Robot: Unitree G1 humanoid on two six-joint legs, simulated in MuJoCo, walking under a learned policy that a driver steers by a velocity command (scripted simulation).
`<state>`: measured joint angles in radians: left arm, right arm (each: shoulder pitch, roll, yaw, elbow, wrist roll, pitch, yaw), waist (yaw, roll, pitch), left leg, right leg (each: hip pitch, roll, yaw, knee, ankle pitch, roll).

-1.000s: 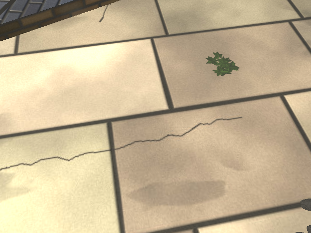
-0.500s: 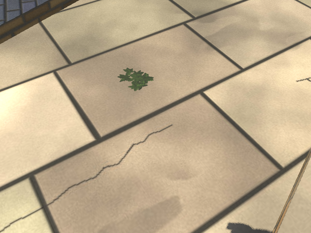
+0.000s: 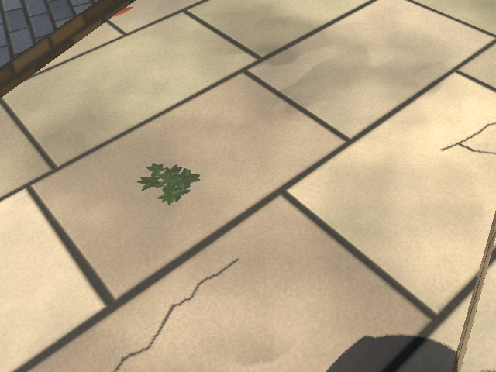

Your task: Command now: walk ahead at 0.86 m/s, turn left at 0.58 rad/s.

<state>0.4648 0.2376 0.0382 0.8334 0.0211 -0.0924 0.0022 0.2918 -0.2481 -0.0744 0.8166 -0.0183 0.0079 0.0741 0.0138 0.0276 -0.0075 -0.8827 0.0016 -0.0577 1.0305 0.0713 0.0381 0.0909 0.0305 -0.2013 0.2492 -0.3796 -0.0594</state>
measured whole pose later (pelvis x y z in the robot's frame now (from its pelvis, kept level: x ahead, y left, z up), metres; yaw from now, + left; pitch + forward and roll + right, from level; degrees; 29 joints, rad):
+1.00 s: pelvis +0.91 +0.23 -0.01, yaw +12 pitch +3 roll +0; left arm 0.57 0.28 0.08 0.91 -0.01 -0.08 -0.02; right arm -0.08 -0.25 0.05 0.60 -0.04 -0.10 0.03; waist 0.16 0.00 -0.01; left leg -0.53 0.04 -0.06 0.51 -0.07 -0.01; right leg 0.06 0.08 0.24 0.35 -0.43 -0.07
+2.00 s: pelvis +1.48 +0.35 -0.01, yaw +24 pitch +0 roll -2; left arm 0.12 0.26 0.04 0.72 0.04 0.04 0.02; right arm 0.23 -0.28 -0.09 0.71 -0.01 0.06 0.01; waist -0.03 -0.03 0.08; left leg -0.42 -0.12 -0.02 0.54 -0.12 0.11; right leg -0.50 -0.04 0.02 1.12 -0.44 0.05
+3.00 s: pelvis +1.69 +0.40 -0.02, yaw +25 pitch +3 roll +1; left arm 0.07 0.34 0.07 0.64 0.03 0.02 -0.11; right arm 0.42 -0.32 -0.04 0.85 -0.04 -0.10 -0.01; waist -0.06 -0.02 -0.01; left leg 0.24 0.01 0.19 0.12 -0.41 -0.05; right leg -0.82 -0.08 -0.07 0.95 -0.13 -0.08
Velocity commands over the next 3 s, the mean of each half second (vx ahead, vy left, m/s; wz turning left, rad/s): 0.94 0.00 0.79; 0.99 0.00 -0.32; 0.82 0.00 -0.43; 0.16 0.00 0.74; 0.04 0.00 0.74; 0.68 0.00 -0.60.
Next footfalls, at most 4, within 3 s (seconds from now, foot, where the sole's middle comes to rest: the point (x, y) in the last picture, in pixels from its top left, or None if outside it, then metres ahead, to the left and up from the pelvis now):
0.18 left None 0.31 0.07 -0.77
0.62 right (248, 272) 0.81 0.08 -0.77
1.02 left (149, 209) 1.06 0.42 -0.77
1.40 right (220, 126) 1.48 0.20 -0.77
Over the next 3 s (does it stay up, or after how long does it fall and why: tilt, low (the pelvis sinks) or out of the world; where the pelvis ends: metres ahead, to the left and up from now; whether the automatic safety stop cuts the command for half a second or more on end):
stays up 1.69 0.40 -0.02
